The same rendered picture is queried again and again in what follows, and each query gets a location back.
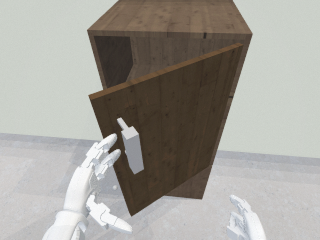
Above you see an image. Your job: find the handle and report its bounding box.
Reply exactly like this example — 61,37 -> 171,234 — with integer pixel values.
117,117 -> 144,175

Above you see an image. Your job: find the robot right hand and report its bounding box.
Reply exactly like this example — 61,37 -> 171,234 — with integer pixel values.
227,194 -> 267,240

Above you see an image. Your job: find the robot left forearm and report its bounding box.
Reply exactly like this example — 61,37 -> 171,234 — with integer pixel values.
42,210 -> 89,240

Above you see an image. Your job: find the cupboard door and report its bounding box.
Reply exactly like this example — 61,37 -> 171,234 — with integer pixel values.
88,43 -> 244,217

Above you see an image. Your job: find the robot left hand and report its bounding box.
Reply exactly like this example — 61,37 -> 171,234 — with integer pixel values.
63,133 -> 133,235

